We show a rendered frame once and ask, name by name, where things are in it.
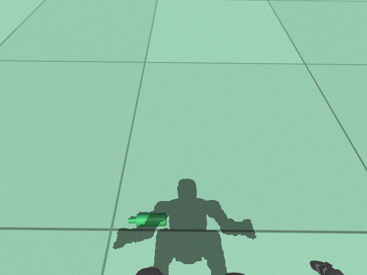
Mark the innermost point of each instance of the right robot hand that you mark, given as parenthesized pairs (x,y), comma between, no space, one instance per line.
(325,268)

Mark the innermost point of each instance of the bottle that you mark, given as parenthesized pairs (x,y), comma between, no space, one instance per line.
(149,219)

